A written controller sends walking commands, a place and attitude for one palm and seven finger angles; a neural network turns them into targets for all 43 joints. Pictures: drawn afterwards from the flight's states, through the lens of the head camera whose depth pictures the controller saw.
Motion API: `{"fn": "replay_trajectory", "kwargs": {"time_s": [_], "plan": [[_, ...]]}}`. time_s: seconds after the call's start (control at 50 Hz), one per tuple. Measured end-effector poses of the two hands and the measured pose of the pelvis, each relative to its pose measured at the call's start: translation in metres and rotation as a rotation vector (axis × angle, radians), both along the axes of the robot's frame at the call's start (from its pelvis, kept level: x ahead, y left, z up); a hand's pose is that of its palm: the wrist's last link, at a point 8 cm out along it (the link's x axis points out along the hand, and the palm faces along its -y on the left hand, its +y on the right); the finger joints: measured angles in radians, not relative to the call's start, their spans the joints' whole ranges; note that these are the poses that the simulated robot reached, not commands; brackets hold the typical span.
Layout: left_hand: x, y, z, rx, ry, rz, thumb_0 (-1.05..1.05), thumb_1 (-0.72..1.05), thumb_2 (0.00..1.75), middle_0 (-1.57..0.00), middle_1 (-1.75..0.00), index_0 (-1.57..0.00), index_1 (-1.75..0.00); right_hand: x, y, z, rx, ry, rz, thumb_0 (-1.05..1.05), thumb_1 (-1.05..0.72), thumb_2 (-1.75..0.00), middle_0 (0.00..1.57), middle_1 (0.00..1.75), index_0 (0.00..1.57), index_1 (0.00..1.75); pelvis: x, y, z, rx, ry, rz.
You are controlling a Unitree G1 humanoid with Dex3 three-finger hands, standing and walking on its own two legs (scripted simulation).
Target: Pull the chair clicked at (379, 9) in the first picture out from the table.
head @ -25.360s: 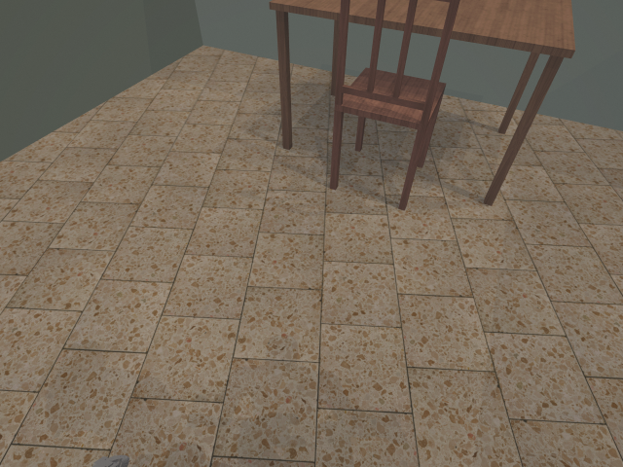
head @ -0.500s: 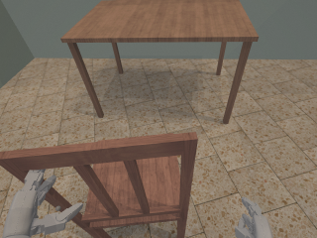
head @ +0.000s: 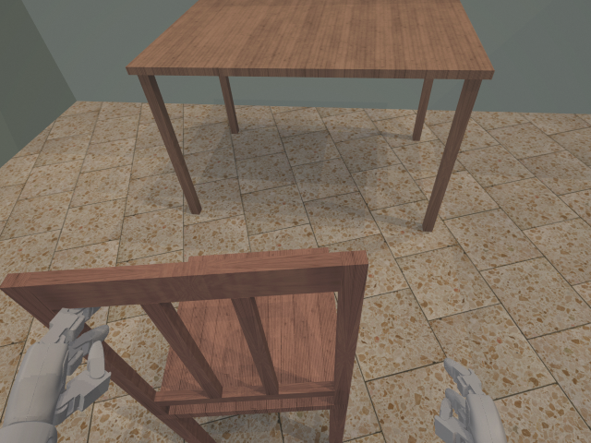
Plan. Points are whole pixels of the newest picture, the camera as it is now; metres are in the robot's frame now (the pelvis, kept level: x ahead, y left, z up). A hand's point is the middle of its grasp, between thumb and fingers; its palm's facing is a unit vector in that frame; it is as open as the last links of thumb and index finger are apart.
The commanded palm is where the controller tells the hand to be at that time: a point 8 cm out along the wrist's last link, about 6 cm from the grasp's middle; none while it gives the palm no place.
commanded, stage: draw the hand back to the body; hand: left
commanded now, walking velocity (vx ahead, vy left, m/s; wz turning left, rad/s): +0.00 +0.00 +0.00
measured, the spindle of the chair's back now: (191, 355) +0.24 +0.20 -0.05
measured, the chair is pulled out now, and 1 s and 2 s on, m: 0.74 0.74 0.74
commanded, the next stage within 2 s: step back with the hand held close in 0.10 s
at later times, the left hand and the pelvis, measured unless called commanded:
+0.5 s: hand (85, 380) +0.16 +0.26 +0.08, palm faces +0.14 -0.83 -0.53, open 7.0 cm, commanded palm +0.11 +0.31 +0.18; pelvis -0.04 +0.01 +0.00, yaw -1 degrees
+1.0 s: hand out of the picture +0.12 +0.30 +0.20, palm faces +0.53 -0.68 -0.52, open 7.2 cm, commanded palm +0.07 +0.32 +0.18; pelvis -0.08 +0.02 -0.01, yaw -1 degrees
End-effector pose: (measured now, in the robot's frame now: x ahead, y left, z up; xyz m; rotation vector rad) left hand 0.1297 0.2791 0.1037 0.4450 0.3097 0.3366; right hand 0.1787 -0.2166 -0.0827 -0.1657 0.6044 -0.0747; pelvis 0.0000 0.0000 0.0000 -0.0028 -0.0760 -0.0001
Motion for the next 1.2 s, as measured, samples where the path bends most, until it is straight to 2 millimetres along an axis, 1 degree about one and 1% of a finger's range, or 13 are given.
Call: {"fn": "replay_trajectory", "kwargs": {"time_s": [0.26, 0.44, 0.62, 0.74, 0.78, 0.88, 0.92, 0.94, 1.0, 1.06, 1.12, 1.16, 1.2], "plan": [[0.000, 0.004, 0.001, 0.001, 0.005, -0.029, 0.01, 0.90, 0.90, -0.40, -0.36, -0.31, -0.30, -0.014, 0.004, -0.003, 0.005, 0.025, -0.012, 0.02, -0.91, -0.90, 0.20, 0.30, 0.20, 0.30, -0.005, 0.006, 0.000, 0.001, -0.002, -0.007], [0.005, 0.019, 0.003, 0.033, 0.022, -0.076, 0.01, 0.90, 0.90, -0.41, -0.37, -0.30, -0.30, -0.029, -0.004, -0.003, -0.034, 0.111, -0.050, 0.02, -0.91, -0.90, 0.20, 0.30, 0.20, 0.30, -0.029, 0.011, 0.003, 0.012, 0.034, -0.024], [-0.016, 0.020, 0.018, 0.138, 0.030, -0.179, 0.01, 0.90, 0.90, -0.34, -0.35, -0.33, -0.32, -0.049, -0.005, -0.003, -0.053, 0.127, -0.097, 0.02, -0.91, -0.90, 0.20, 0.30, 0.20, 0.30, -0.047, 0.014, -0.002, 0.018, 0.049, -0.014], [-0.033, 0.024, 0.027, 0.197, -0.024, -0.184, 0.01, 0.89, 0.90, -0.29, -0.33, -0.40, -0.36, -0.063, -0.001, -0.004, -0.062, 0.110, -0.082, 0.02, -0.91, -0.90, 0.20, 0.30, 0.20, 0.30, -0.060, 0.011, -0.006, 0.014, 0.051, -0.006], [-0.038, 0.025, 0.039, 0.214, -0.108, -0.163, 0.02, 0.89, 0.89, -0.27, -0.32, -0.41, -0.37, -0.068, -0.001, -0.004, -0.067, 0.107, -0.071, 0.01, -0.91, -0.90, 0.20, 0.30, 0.20, 0.30, -0.065, 0.010, -0.007, 0.012, 0.052, -0.002], [-0.049, 0.023, 0.107, 0.332, -0.490, -0.113, 0.02, 0.89, 0.89, -0.24, -0.31, -0.33, -0.35, -0.084, -0.001, -0.007, -0.080, 0.117, -0.044, 0.01, -0.90, -0.90, 0.20, 0.30, 0.20, 0.30, -0.072, 0.011, -0.008, 0.003, 0.064, 0.004], [-0.053, 0.027, 0.123, 0.370, -0.582, -0.085, 0.02, 0.89, 0.89, -0.23, -0.30, -0.30, -0.33, -0.090, -0.003, -0.008, -0.068, 0.119, -0.060, 0.01, -0.90, -0.90, 0.20, 0.30, 0.20, 0.30, -0.074, 0.014, -0.007, 0.003, 0.072, -0.003], [-0.054, 0.030, 0.126, 0.378, -0.602, -0.068, 0.01, 0.89, 0.90, -0.23, -0.30, -0.29, -0.33, -0.093, -0.003, -0.009, -0.061, 0.120, -0.072, 0.02, -0.90, -0.90, 0.20, 0.30, 0.20, 0.30, -0.074, 0.016, -0.007, 0.003, 0.076, -0.006], [-0.053, 0.047, 0.113, 0.349, -0.560, -0.011, 0.01, 0.89, 0.90, -0.21, -0.30, -0.25, -0.32, -0.104, -0.005, -0.012, -0.035, 0.121, -0.121, 0.01, -0.90, -0.90, 0.20, 0.30, 0.20, 0.30, -0.078, 0.024, -0.007, 0.002, 0.081, -0.019], [-0.049, 0.060, 0.080, 0.271, -0.434, 0.029, 0.01, 0.90, 0.90, -0.21, -0.30, -0.23, -0.31, -0.117, -0.005, -0.013, -0.027, 0.135, -0.157, 0.01, -0.91, -0.90, 0.20, 0.30, 0.20, 0.30, -0.083, 0.031, -0.006, 0.001, 0.082, -0.032], [-0.049, 0.061, 0.051, 0.194, -0.337, 0.019, 0.01, 0.90, 0.90, -0.20, -0.30, -0.22, -0.30, -0.132, -0.001, -0.010, -0.055, 0.166, -0.157, 0.01, -0.91, -0.90, 0.20, 0.30, 0.20, 0.30, -0.091, 0.036, -0.005, -0.001, 0.084, -0.037], [-0.050, 0.055, 0.045, 0.170, -0.336, -0.024, 0.01, 0.89, 0.90, -0.21, -0.30, -0.21, -0.30, -0.141, 0.002, -0.007, -0.086, 0.186, -0.139, 0.01, -0.91, -0.90, 0.20, 0.30, 0.20, 0.30, -0.097, 0.038, -0.006, -0.006, 0.082, -0.032], [-0.052, 0.048, 0.052, 0.182, -0.380, -0.082, 0.02, 0.89, 0.90, -0.21, -0.30, -0.21, -0.30, -0.147, 0.006, -0.006, -0.108, 0.199, -0.121, 0.02, -0.91, -0.90, 0.20, 0.30, 0.20, 0.30, -0.103, 0.039, -0.007, -0.015, 0.080, -0.012]]}}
